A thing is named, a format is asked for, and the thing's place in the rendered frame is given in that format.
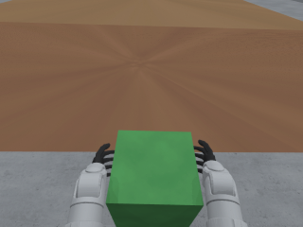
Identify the robot left forearm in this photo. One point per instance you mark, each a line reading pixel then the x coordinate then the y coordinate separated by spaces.
pixel 88 198

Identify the robot left hand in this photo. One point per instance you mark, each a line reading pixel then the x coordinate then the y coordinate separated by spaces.
pixel 101 154

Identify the carton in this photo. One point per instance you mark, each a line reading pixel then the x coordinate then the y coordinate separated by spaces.
pixel 154 180

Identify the robot right hand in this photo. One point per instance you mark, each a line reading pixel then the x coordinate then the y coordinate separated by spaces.
pixel 206 156

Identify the robot right forearm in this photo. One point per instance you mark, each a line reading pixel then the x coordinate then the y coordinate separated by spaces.
pixel 221 197

